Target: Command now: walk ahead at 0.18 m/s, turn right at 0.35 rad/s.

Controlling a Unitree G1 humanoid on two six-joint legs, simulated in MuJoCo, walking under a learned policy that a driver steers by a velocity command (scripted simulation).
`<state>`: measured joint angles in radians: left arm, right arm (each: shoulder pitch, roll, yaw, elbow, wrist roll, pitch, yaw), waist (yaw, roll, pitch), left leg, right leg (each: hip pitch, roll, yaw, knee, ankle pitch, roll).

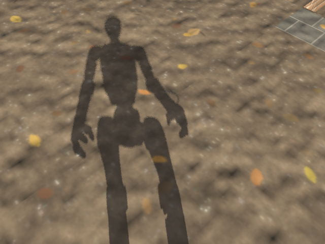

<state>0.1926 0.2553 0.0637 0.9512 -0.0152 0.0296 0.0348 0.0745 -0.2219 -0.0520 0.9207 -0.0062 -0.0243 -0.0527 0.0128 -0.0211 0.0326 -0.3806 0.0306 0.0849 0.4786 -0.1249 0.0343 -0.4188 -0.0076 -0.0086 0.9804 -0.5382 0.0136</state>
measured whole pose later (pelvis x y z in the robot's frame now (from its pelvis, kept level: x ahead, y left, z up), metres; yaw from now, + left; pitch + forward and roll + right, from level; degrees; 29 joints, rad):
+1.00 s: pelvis +0.35 -0.06 +0.01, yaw -2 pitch +3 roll +0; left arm 0.06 0.27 0.07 0.77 0.01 -0.05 0.06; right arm 0.19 -0.28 -0.07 0.91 0.01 -0.03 0.00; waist -0.05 -0.02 0.08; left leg -0.29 -0.11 -0.08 0.37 -0.11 0.07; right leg -0.63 -0.04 0.11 0.87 -0.26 0.07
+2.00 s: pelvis +0.46 -0.03 +0.01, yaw +34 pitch +3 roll -2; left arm 0.11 0.31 0.09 0.71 -0.02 -0.08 -0.01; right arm 0.30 -0.29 -0.06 0.71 0.02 -0.01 -0.02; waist -0.05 -0.01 -0.02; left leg -0.20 -0.08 -0.19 0.41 -0.25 0.07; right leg -0.43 0.01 0.08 0.59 -0.23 0.05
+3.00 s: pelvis +0.77 +0.35 +0.01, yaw +57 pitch +2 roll +2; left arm 0.08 0.28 0.03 0.69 -0.01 -0.09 -0.04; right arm 0.36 -0.29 -0.05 0.79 0.01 -0.07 0.01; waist -0.08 -0.05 0.03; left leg 0.02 -0.09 -0.01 0.25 -0.30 0.06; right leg -0.64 -0.09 0.02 0.57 0.10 0.01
